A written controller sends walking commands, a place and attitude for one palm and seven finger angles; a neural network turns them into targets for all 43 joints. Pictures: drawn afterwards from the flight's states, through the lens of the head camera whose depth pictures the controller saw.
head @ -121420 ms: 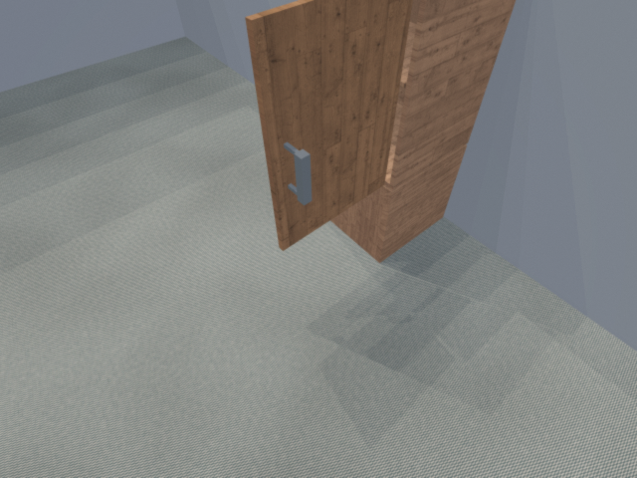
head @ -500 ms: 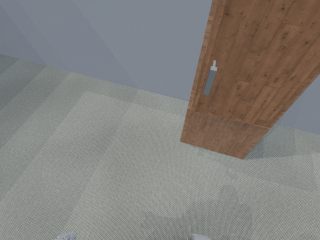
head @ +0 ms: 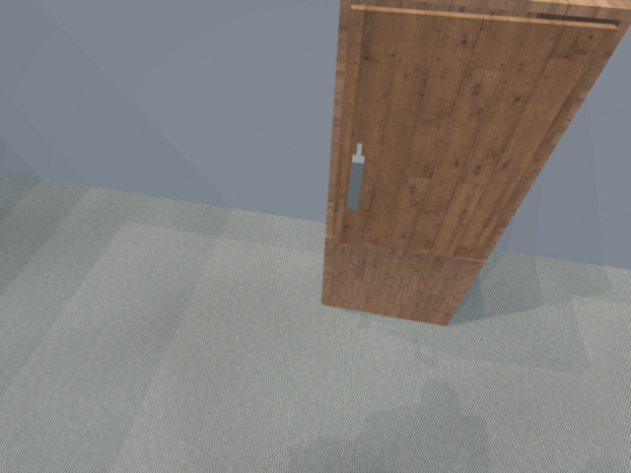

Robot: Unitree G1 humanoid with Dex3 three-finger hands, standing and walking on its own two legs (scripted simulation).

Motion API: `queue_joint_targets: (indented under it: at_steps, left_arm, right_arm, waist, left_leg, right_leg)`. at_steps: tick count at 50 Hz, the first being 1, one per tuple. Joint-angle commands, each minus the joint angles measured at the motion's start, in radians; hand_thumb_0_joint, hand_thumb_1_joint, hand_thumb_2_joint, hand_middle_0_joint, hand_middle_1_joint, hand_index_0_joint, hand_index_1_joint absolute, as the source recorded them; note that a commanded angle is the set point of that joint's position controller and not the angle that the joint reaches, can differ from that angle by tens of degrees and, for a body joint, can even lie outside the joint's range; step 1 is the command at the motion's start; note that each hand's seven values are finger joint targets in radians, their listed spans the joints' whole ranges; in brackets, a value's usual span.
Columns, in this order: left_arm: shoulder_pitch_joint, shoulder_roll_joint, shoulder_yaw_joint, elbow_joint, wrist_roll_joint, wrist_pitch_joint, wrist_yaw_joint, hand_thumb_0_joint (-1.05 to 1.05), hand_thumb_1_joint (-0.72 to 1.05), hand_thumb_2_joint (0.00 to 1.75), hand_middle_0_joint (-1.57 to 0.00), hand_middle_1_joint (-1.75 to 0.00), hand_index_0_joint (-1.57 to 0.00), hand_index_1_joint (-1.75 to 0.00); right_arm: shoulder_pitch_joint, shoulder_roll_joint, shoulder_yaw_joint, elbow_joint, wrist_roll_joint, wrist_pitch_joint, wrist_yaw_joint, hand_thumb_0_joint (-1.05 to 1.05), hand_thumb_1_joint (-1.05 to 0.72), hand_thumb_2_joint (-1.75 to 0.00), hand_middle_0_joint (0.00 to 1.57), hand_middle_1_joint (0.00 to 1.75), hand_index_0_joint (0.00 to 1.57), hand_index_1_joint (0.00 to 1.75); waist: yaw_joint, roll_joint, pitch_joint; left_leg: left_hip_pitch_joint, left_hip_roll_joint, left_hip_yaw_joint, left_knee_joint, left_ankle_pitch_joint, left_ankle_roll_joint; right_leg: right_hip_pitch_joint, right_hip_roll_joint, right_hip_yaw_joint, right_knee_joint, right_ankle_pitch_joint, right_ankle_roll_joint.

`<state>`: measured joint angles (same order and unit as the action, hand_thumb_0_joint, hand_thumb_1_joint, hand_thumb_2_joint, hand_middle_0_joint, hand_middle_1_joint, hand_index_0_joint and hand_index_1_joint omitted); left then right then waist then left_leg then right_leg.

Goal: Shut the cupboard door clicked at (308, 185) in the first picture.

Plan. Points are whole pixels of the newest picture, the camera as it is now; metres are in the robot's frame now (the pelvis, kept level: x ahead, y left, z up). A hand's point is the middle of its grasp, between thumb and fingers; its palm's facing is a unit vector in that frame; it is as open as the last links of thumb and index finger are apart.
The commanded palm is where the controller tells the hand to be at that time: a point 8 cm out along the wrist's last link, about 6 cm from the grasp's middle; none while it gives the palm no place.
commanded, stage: take the last steps up to it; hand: left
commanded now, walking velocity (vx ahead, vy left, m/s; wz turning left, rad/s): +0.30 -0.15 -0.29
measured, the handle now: (355, 176) +0.71 -0.04 -0.08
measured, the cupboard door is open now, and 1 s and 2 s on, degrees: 3 3 3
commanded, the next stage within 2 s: come to a stop and stand still in 0.56 s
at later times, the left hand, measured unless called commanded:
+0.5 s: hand (258, 400) +0.26 +0.11 -0.18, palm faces -0.25 -0.95 -0.19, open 7.3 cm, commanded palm none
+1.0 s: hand (306, 380) +0.30 +0.03 -0.18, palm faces -0.09 -0.97 -0.21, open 7.3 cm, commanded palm none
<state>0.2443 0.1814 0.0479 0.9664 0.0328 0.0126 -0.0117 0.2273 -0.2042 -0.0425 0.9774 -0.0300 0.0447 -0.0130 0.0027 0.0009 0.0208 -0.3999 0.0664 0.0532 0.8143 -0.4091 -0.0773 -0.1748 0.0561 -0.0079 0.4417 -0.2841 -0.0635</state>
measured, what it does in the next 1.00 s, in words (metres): walks ahead: left foot, then right foot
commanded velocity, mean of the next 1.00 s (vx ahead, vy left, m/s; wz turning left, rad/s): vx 0.05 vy -0.03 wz -0.06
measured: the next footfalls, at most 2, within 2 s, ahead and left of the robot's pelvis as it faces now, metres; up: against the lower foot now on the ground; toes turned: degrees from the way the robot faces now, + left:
left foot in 0.06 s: +0.06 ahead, +0.12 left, +0.00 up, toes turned +4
right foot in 0.52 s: +0.25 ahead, -0.21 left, +0.00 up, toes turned -15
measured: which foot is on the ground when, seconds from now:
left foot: up 0.00-0.04, down 0.06-0.54, up 0.56-1.00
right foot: down 0.00-0.06, up 0.08-0.50, down 0.52-1.00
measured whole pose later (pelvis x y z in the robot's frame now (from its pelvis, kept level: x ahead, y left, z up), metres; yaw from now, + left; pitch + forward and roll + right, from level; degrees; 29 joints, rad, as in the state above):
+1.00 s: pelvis +0.23 -0.14 -0.01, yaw -9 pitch -1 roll +0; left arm 0.21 0.15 0.03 1.05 0.03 0.00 0.04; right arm 0.12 -0.16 -0.03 0.99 -0.01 0.05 -0.03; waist 0.03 0.01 0.06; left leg -0.32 0.00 0.03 0.65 -0.35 -0.04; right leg -0.20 0.03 -0.13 0.52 -0.31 -0.09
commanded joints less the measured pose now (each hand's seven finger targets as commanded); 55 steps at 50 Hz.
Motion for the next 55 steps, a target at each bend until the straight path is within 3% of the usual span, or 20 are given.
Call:
queue_joint_targets:
  at_steps: [1,2,3,4,5,7,12,20,23,25,26,27,28,30,32,35,41,50,53,55]
  left_arm:
    - [-0.053,0.179,0.053,-0.061,-0.013,-0.012,0.004,0.0,0.9,0.9,-0.2,-0.3,-0.2,-0.3]
    - [-0.041,0.116,0.041,-0.067,-0.019,-0.01,-0.002,0.0,0.9,0.9,-0.2,-0.3,-0.2,-0.3]
    - [-0.028,0.062,0.027,-0.088,-0.024,-0.008,-0.014,0.0,0.9,0.9,-0.2,-0.3,-0.2,-0.3]
    - [-0.118,0.123,0.03,-0.12,-0.004,-0.005,-0.018,0.0,0.9,0.9,-0.2,-0.3,-0.2,-0.3]
    - [-0.091,0.134,0.046,-0.119,0.004,-0.004,-0.031,0.0,0.9,0.9,-0.2,-0.3,-0.2,-0.3]
    - [-0.068,0.136,0.057,-0.074,0.015,0.005,-0.041,0.0,0.9,0.9,-0.2,-0.3,-0.2,-0.3]
    - [-0.012,0.077,0.036,-0.033,0.002,0.014,-0.042,0.0,0.9,0.9,-0.2,-0.3,-0.2,-0.3]
    - [-0.199,0.066,0.011,-0.075,-0.007,0.007,-0.051,0.0,0.9,0.9,-0.2,-0.3,-0.2,-0.3]
    - [-0.09,0.094,0.021,-0.038,-0.011,-0.007,-0.045,0.0,0.9,0.9,-0.2,-0.3,-0.2,-0.3]
    - [0.16,0.163,0.045,0.047,-0.004,-0.026,-0.034,0.0,0.9,0.9,-0.2,-0.3,-0.2,-0.3]
    - [0.29,0.266,0.07,0.089,0.003,-0.041,-0.017,0.0,0.9,0.9,-0.2,-0.3,-0.2,-0.3]
    - [0.282,0.297,0.067,0.093,-0.017,-0.041,-0.007,0.0,0.9,0.9,-0.2,-0.3,-0.2,-0.3]
    - [0.185,0.275,0.057,0.068,-0.02,-0.035,0.005,0.0,0.9,0.9,-0.2,-0.3,-0.2,-0.3]
    - [0.018,0.181,0.032,0.028,-0.019,-0.028,0.016,0.0,0.9,0.9,-0.2,-0.3,-0.2,-0.3]
    - [-0.052,0.111,0.008,0.014,-0.017,-0.044,0.023,0.0,0.9,0.9,-0.2,-0.3,-0.2,-0.3]
    - [-0.049,0.08,-0.006,0.028,-0.014,-0.067,0.034,0.0,0.9,0.9,-0.2,-0.3,-0.2,-0.3]
    - [-0.008,0.113,0.004,0.049,-0.014,-0.058,0.054,0.0,0.9,0.9,-0.2,-0.3,-0.2,-0.3]
    - [0.005,0.163,0.032,0.033,-0.011,-0.011,0.067,0.0,0.9,0.9,-0.2,-0.3,-0.2,-0.3]
    - [0.008,0.146,0.028,0.018,-0.018,-0.003,0.067,0.0,0.9,0.9,-0.2,-0.3,-0.2,-0.3]
    - [0.003,0.102,0.014,-0.005,-0.018,0.008,0.07,0.0,0.9,0.9,-0.2,-0.3,-0.2,-0.3]
  right_arm:
    - [0.124,-0.091,-0.02,-0.039,0.003,-0.068,-0.013,0.0,-0.9,-0.9,0.2,0.3,0.2,0.3]
    - [0.207,-0.154,-0.031,-0.009,-0.001,-0.078,-0.023,0.0,-0.9,-0.9,0.2,0.3,0.2,0.3]
    - [0.283,-0.261,-0.055,0.004,-0.019,-0.082,-0.03,0.0,-0.9,-0.9,0.2,0.3,0.2,0.3]
    - [0.304,-0.281,-0.054,-0.004,-0.009,-0.075,-0.035,0.0,-0.9,-0.9,0.2,0.3,0.2,0.3]
    - [0.235,-0.26,-0.043,-0.034,-0.012,-0.073,-0.034,0.0,-0.9,-0.9,0.2,0.3,0.2,0.3]
    - [0.144,-0.184,-0.02,-0.049,-0.011,-0.084,-0.038,0.0,-0.9,-0.9,0.2,0.3,0.2,0.3]
    - [0.202,-0.141,-0.004,-0.011,-0.001,-0.107,-0.041,0.0,-0.9,-0.9,0.2,0.3,0.2,0.3]
    - [0.255,-0.147,-0.021,0.052,-0.011,-0.096,-0.03,0.0,-0.9,-0.9,0.2,0.3,0.2,0.3]
    - [0.197,-0.19,-0.038,0.051,-0.004,-0.091,-0.029,0.0,-0.9,-0.9,0.2,0.3,0.2,0.3]
    - [0.161,-0.177,-0.036,0.05,0.011,-0.09,-0.019,0.0,-0.9,-0.9,0.2,0.3,0.2,0.3]
    - [0.179,-0.097,-0.023,0.039,0.027,-0.09,-0.008,0.0,-0.9,-0.9,0.2,0.3,0.2,0.3]
    - [0.187,-0.069,-0.013,0.013,0.032,-0.081,-0.015,0.0,-0.9,-0.9,0.2,0.3,0.2,0.3]
    - [0.176,-0.074,-0.015,0.014,0.033,-0.068,-0.013,0.0,-0.9,-0.9,0.2,0.3,0.2,0.3]
    - [0.144,-0.068,-0.023,0.037,0.019,-0.057,-0.009,0.0,-0.9,-0.9,0.2,0.3,0.2,0.3]
    - [0.161,-0.04,-0.015,0.051,0.007,-0.045,-0.006,0.0,-0.9,-0.9,0.2,0.3,0.2,0.3]
    - [0.19,0.008,0.006,0.073,0.007,-0.035,-0.007,0.0,-0.9,-0.9,0.2,0.3,0.2,0.3]
    - [0.083,-0.01,0.012,0.035,0.026,-0.021,-0.015,0.0,-0.9,-0.9,0.2,0.3,0.2,0.3]
    - [-0.012,-0.064,-0.016,-0.017,0.019,0.01,-0.016,0.0,-0.9,-0.9,0.2,0.3,0.2,0.3]
    - [0.007,-0.095,-0.021,-0.019,0.014,-0.001,-0.018,0.0,-0.9,-0.9,0.2,0.3,0.2,0.3]
    - [0.028,-0.138,-0.024,-0.026,0.011,-0.007,-0.025,0.0,-0.9,-0.9,0.2,0.3,0.2,0.3]
  waist:
    - [-0.071,-0.081,-0.006]
    - [-0.1,0.107,-0.024]
    - [-0.12,0.387,-0.031]
    - [-0.142,0.241,0.032]
    - [-0.09,0.162,0.062]
    - [-0.042,0.167,0.115]
    - [-0.019,0.146,0.033]
    - [-0.064,0.198,0.118]
    - [-0.007,0.193,0.035]
    - [0.114,0.044,-0.094]
    - [0.157,-0.252,-0.215]
    - [0.118,-0.318,-0.25]
    - [0.086,-0.239,-0.164]
    - [0.023,-0.193,-0.06]
    - [-0.034,-0.117,-0.035]
    - [-0.06,-0.029,-0.045]
    - [-0.014,-0.05,-0.079]
    - [0.005,-0.089,-0.008]
    - [-0.001,-0.033,-0.075]
    - [-0.005,0.113,-0.105]
  left_leg:
    - [0.293,-0.023,0.044,-0.364,0.148,0.024]
    - [0.453,0.09,-0.106,-0.483,0.052,0.045]
    - [0.532,0.383,-0.502,-0.601,-0.144,0.14]
    - [0.395,0.47,-0.583,-0.664,-0.229,0.2]
    - [0.317,0.446,-0.519,-0.691,-0.265,0.214]
    - [0.243,0.341,-0.346,-0.67,-0.061,0.134]
    - [0.367,0.249,-0.023,-0.561,0.529,0.111]
    - [0.357,0.274,0.06,-0.545,0.557,0.164]
    - [0.34,0.282,0.081,-0.43,0.668,0.148]
    - [0.177,0.183,0.148,-0.132,0.591,0.094]
    - [-0.039,0.037,0.181,0.183,0.074,0.064]
    - [-0.121,-0.034,0.058,0.417,-0.272,0.07]
    - [-0.137,0.009,-0.014,0.485,-0.208,0.087]
    - [-0.123,0.061,-0.052,0.482,-0.053,0.079]
    - [-0.062,0.072,-0.045,0.397,0.013,0.067]
    - [0.014,0.051,-0.033,0.214,0.033,0.041]
    - [0.03,-0.008,-0.043,-0.109,0.042,0.029]
    - [0.073,-0.023,-0.067,-0.209,0.132,0.045]
    - [0.25,0.063,-0.102,-0.275,0.643,0.085]
    - [0.327,0.205,-0.219,-0.336,0.984,0.18]
  right_leg:
    - [-0.186,-0.19,0.236,-0.068,-0.101,-0.105]
    - [-0.335,-0.1,0.164,0.104,-0.164,-0.051]
    - [-0.536,0.019,0.012,0.413,-0.287,0.017]
    - [-0.538,-0.042,0.069,0.562,-0.276,0.014]
    - [-0.532,-0.079,0.077,0.637,-0.218,0.02]
    - [-0.523,-0.098,0.076,0.732,-0.068,0.046]
    - [-0.523,-0.095,0.025,0.732,0.068,0.077]
    - [-0.437,-0.127,-0.065,0.313,0.097,0.055]
    - [-0.208,-0.087,-0.095,0.179,0.069,0.024]
    - [0.181,-0.067,-0.077,0.054,0.163,-0.005]
    - [0.401,-0.305,0.211,-0.027,0.207,-0.08]
    - [0.376,-0.431,0.406,-0.122,0.3,-0.142]
    - [0.241,-0.423,0.357,-0.178,0.126,-0.158]
    - [0.059,-0.353,0.245,-0.193,0.083,-0.123]
    - [-0.041,-0.309,0.1,-0.194,0.246,-0.109]
    - [-0.08,-0.309,0.048,-0.171,0.564,-0.119]
    - [0.087,-0.356,0.109,-0.066,0.909,-0.12]
    - [0.079,-0.374,0.137,0.03,0.871,-0.118]
    - [0.0,-0.278,0.051,0.089,0.664,-0.035]
    - [-0.074,-0.138,-0.047,0.185,0.221,0.039]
